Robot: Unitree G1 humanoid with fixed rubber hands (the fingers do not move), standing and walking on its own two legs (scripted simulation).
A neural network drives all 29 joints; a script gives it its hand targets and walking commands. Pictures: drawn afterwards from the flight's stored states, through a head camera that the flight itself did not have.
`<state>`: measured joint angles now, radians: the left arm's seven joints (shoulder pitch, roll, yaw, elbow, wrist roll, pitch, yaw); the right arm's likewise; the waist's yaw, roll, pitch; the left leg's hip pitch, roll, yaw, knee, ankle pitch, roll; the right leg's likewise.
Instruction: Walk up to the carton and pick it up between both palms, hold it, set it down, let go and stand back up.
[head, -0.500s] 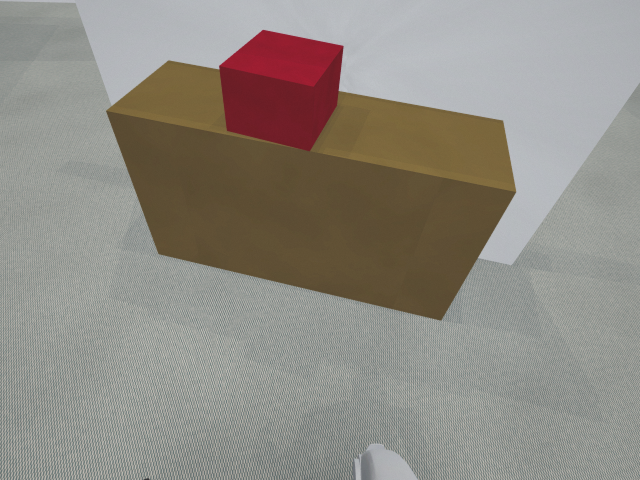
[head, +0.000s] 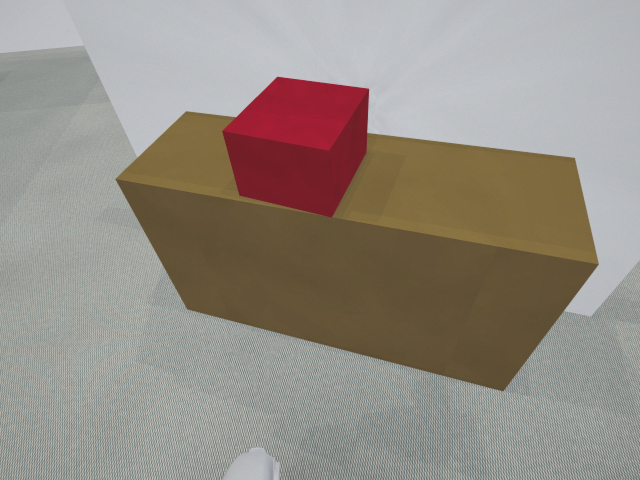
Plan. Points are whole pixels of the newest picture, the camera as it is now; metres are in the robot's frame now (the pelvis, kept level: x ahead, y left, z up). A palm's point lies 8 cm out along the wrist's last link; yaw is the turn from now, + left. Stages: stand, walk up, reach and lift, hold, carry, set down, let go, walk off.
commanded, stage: walk up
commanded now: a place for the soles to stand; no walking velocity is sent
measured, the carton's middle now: (303, 143) +0.87 +0.08 -0.05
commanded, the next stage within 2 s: none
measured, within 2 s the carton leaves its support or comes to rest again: neither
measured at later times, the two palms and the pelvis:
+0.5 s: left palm (111, 410) +0.26 +0.35 -0.13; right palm (452, 479) +0.17 -0.15 -0.11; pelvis +0.21 +0.09 +0.00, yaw +2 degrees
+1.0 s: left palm (156, 341) +0.37 +0.31 -0.12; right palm (441, 344) +0.38 -0.18 -0.14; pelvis +0.35 +0.07 -0.01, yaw +1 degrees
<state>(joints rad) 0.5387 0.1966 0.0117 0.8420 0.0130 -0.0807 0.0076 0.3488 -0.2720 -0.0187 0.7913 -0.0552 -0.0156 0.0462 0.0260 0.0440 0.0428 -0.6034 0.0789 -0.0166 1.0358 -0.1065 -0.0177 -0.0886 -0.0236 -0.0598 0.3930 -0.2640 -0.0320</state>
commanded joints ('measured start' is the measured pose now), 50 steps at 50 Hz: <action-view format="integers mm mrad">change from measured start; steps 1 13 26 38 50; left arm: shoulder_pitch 81 62 -222 9 -244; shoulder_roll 133 162 100 189 156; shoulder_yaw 23 4 -10 40 19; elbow -31 -73 -107 -26 -52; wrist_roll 30 32 38 9 0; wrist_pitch -28 46 61 41 67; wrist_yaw -4 3 -17 34 23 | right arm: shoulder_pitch -111 194 227 349 88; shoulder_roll -20 -162 -37 2 5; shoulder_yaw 15 -72 -23 9 11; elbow -66 1 38 39 2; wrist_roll -11 69 41 24 32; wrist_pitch -14 -21 -61 -5 9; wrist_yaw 0 -66 -43 -70 -84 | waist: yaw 25 -112 -62 27 -18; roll -171 137 81 -231 -228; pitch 96 -11 130 -109 -25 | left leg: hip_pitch -78 613 427 149 260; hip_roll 18 341 73 -113 -83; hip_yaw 58 -661 -79 34 81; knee -254 -839 -814 111 -140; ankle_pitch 60 -462 12 -550 -215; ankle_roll -17 186 66 16 -22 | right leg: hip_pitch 36 -529 -504 140 -198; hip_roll -193 -21 -48 -422 -133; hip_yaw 128 85 25 543 54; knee -109 890 501 -19 -1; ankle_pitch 302 -258 164 309 493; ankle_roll -98 1 40 -237 -160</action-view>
